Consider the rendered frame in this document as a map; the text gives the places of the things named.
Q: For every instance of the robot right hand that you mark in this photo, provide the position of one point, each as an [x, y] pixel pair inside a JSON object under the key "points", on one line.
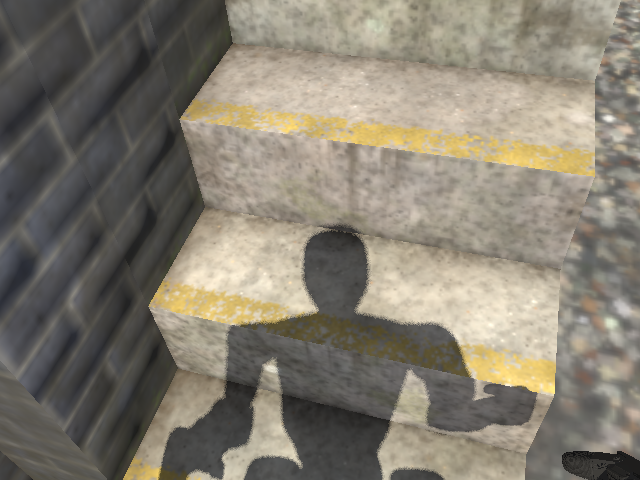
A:
{"points": [[601, 466]]}

